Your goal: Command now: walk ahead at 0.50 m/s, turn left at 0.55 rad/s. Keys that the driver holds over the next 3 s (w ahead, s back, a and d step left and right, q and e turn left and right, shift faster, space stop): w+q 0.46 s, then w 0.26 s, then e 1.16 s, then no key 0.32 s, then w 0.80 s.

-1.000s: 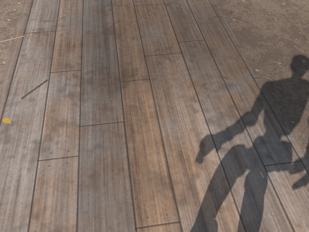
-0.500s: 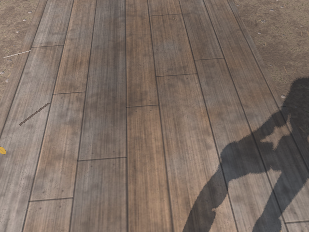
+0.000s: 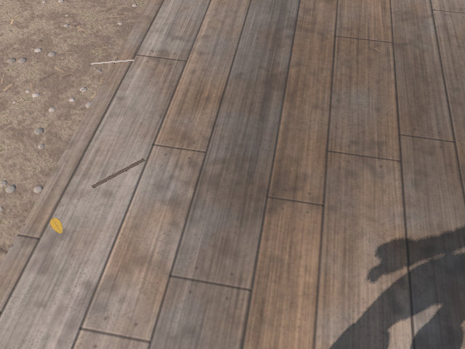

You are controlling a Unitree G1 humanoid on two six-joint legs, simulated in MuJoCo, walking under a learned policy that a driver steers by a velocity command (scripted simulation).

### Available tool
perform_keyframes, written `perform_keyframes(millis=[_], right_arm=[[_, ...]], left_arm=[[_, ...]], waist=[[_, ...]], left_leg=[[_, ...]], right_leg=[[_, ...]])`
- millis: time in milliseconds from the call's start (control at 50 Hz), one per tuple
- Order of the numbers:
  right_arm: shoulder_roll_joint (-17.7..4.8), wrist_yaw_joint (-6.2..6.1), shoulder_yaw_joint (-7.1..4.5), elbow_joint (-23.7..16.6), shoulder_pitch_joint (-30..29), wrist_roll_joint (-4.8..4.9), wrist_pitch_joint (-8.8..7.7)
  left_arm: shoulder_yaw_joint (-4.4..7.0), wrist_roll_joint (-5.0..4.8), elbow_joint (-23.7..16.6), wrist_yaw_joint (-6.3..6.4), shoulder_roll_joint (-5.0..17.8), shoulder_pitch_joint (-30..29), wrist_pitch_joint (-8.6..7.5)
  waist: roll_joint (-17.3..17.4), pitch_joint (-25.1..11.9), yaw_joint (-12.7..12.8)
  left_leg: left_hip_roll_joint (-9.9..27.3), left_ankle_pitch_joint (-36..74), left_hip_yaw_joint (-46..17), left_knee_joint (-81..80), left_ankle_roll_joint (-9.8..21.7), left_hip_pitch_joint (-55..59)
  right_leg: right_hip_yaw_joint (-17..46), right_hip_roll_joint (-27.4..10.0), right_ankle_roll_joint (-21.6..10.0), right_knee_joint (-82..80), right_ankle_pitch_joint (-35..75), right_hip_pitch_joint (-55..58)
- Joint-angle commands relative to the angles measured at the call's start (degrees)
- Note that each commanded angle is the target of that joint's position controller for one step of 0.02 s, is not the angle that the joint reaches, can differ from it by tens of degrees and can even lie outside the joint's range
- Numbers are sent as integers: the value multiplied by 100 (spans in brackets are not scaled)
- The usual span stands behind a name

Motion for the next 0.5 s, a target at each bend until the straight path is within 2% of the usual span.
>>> perform_keyframes(millis=[20, 60, 80, 120, 180, 240, 300, 320, 340, 360, 380, 400, 420, 440, 460, 480, 500], right_arm=[[-534, -55, -103, -434, 92, -18, -83], [-726, -118, -149, -441, 211, -5, -103], [-826, -160, -177, -435, 301, 0, -104], [-885, -223, -198, -412, 500, 36, -75], [-873, -256, -197, -386, 748, 66, -18], [-860, -265, -193, -326, 980, 94, 24], [-871, -310, -204, -359, 963, 80, 75], [-854, -317, -203, -400, 868, 74, 93], [-732, -310, -158, -471, 752, 61, 94], [-447, -276, -48, -601, 622, -3, 64], [-109, -276, 61, -722, 1360, 114, 7], [-479, -279, 45, -702, 1520, 166, -15], [-936, -271, -76, -676, 1080, 168, 20], [-953, -272, -91, -754, 683, 100, 64], [-862, -252, -100, -839, 454, 36, 78], [-743, -228, -107, -860, 423, 25, 97], [-583, -206, -80, -846, 521, 63, 119]], left_arm=[[216, 119, -554, 30, 669, -3, -26], [199, 172, -660, 54, 530, -87, 81], [187, 190, -758, 72, 493, -304, 105], [153, 193, -918, 78, 412, -787, 116], [105, 126, -1110, 21, 313, -1367, 80], [134, 57, -1306, -46, 454, -1708, 25], [217, 39, -1364, -112, 675, -1597, -73], [254, 38, -1305, -110, 728, -1313, -106], [329, 76, -1181, -82, 854, -783, -134], [416, 175, -1093, -39, 1124, 49, -150], [555, 272, -948, -9, 1617, 857, -82], [485, 117, -894, -43, 1264, 901, -31], [361, 73, -1006, -25, 801, 603, 14], [299, 105, -1060, -11, 658, 313, 77], [254, 127, -1022, -18, 556, 84, 111], [208, 164, -979, -30, 468, -8, 102], [207, 171, -927, -56, 470, -32, 85]], waist=[[6, -598, 154], [93, -472, 197], [133, -392, 152], [256, -306, -19], [491, -286, -278], [595, -281, -403], [739, -330, -258], [834, -396, -88], [816, -666, 195], [473, -1360, 594], [-1101, -2275, 483], [-1677, -2246, 441], [-924, -1398, 545], [-444, -878, 491], [-288, -454, 363], [-376, -289, 222], [-484, -215, 130]], left_leg=[[1576, 1327, -2209, -1548, 1252, 1340], [1466, 1714, -1899, -1668, 1275, 910], [1391, 1783, -1764, -1699, 1235, 781], [1172, 1631, -1557, -1650, 1043, 672], [984, 1052, -1515, -1495, 775, 619], [1162, 697, -1953, -1200, 701, 976], [1357, 631, -2500, -701, 602, 1464], [1319, 795, -2583, -483, 537, 1485], [1074, 1123, -2474, 13, 387, 1353], [771, 843, -2090, 1337, 181, 737], [-44, -1073, -1253, 3301, -271, -1263], [242, -2437, -1218, 4337, -346, -2277], [535, -1970, -1243, 4741, -383, -2593], [750, -1513, -1001, 4748, -412, -2481], [900, -1214, -940, 4462, -423, -2330], [1049, -1032, -926, 4213, -399, -2071], [1097, -952, -861, 4034, -388, -1823]], right_leg=[[330, -440, 69, -530, 319, -1245], [195, -408, 250, -1100, 593, -1174], [138, -357, 331, -1493, 887, -1223], [88, -198, 400, -2416, 1670, -1177], [41, 109, 372, -3626, 2589, -782], [162, 241, 306, -4119, 2581, -653], [276, 297, 127, -4471, 1947, -380], [214, 321, 25, -4619, 1821, -9], [168, 273, -138, -4818, 1892, 805], [795, -484, -500, -4641, 1824, 2229], [3030, -1842, -1436, -4796, 1049, 4467], [4401, -2316, -1626, -5257, -158, 4577], [3657, -2083, -1355, -5386, -513, 3843], [2812, -1823, -1130, -5462, -51, 3076], [2232, -1562, -1045, -5651, 509, 2369], [1804, -1336, -973, -5812, 878, 1914], [1483, -1185, -961, -5973, 1087, 1601]])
